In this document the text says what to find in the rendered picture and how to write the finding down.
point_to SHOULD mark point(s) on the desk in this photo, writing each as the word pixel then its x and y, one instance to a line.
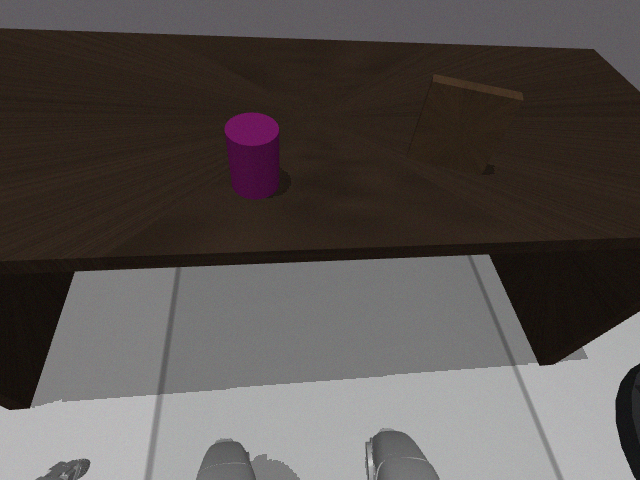
pixel 113 156

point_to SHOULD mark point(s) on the left robot hand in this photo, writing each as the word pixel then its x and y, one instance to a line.
pixel 72 470

